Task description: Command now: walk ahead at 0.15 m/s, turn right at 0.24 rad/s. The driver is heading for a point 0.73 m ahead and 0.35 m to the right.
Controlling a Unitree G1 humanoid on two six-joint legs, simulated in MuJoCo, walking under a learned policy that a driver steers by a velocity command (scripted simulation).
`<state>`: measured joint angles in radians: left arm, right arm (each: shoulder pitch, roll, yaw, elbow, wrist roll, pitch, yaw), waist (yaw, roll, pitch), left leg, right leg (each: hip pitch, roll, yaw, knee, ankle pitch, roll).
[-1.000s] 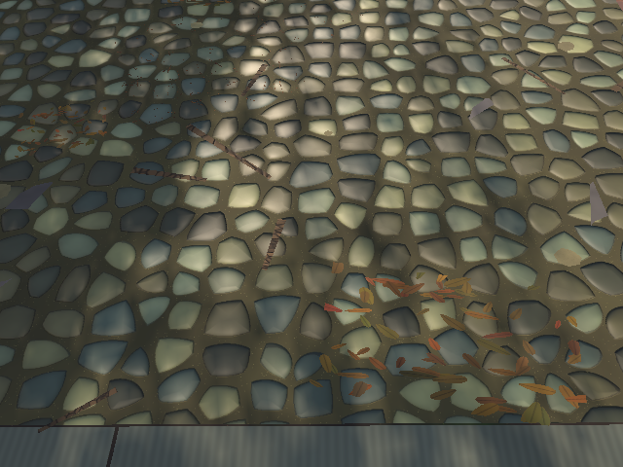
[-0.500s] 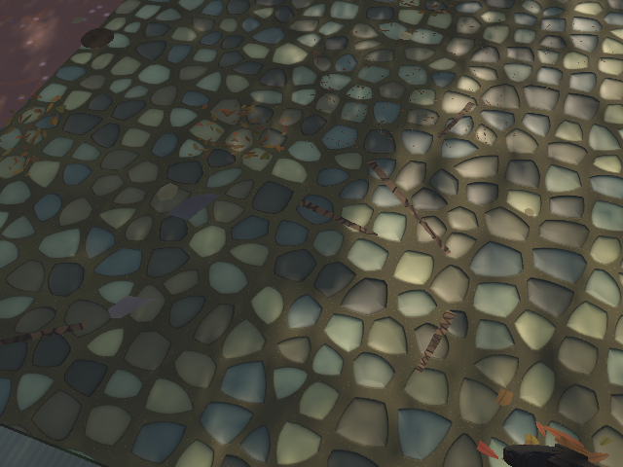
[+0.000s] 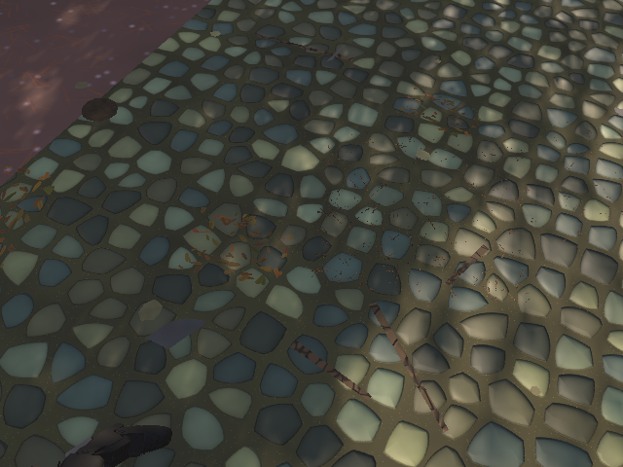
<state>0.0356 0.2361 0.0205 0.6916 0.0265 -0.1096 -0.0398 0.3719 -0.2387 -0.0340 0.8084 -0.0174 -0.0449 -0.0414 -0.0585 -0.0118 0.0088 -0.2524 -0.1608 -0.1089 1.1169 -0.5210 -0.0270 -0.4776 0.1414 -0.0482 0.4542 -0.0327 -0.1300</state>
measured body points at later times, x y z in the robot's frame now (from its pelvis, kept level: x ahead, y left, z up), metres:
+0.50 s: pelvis +0.10 +0.04 +0.02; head +0.13 +0.04 +0.47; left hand +0.32 +0.27 -0.08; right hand +0.21 -0.26 -0.06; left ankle +0.18 +0.16 -0.71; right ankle +0.12 -0.05 -0.72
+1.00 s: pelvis +0.09 +0.06 +0.01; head +0.11 +0.03 +0.46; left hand +0.39 +0.16 -0.07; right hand +0.04 -0.25 -0.08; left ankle +0.18 +0.15 -0.72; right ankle +0.02 -0.04 -0.71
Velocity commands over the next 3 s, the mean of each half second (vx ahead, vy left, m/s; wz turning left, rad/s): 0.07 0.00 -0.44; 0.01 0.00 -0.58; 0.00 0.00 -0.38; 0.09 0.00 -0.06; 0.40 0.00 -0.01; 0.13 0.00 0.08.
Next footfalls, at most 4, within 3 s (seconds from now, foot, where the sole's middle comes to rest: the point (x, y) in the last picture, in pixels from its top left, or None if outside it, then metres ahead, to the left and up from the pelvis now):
0.52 left None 0.21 0.14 -0.76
1.02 right None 0.05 -0.06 -0.76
1.46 left None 0.21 0.11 -0.76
2.46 left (381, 450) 0.49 -0.18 -0.76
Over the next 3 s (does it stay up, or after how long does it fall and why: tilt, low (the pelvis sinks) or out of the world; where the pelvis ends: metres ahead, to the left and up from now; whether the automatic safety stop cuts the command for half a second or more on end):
stays up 0.39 -0.21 0.01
